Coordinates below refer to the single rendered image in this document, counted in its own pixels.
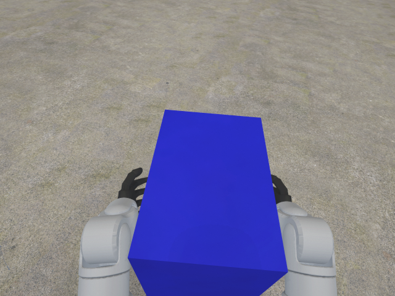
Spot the right robot hand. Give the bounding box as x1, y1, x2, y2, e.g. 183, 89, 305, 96
271, 175, 292, 204

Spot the right robot forearm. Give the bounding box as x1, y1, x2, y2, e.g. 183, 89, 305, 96
276, 202, 337, 296

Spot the left robot hand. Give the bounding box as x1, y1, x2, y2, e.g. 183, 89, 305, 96
118, 168, 148, 213

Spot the carton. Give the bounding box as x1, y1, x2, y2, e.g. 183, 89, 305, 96
128, 110, 288, 296

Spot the left robot forearm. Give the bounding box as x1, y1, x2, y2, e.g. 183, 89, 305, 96
78, 198, 139, 296

